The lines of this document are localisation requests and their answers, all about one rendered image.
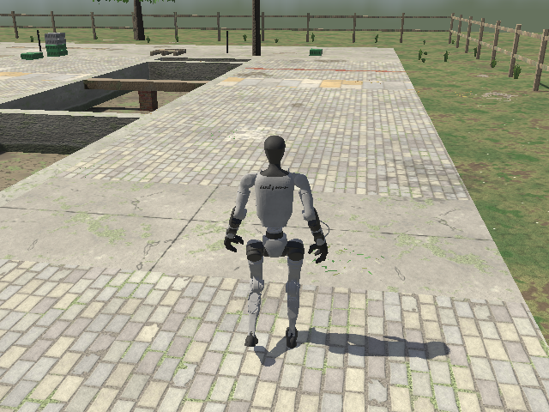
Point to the robot right hand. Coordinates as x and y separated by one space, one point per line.
321 249

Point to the robot torso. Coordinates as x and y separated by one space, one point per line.
274 207

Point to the robot left hand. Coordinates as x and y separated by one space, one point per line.
227 242

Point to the robot right forearm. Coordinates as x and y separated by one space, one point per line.
316 230

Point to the robot left thigh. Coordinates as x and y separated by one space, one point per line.
254 252

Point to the robot right upper arm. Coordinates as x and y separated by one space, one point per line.
301 181

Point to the robot left forearm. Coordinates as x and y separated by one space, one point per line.
232 226

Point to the robot left upper arm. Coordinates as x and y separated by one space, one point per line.
247 181

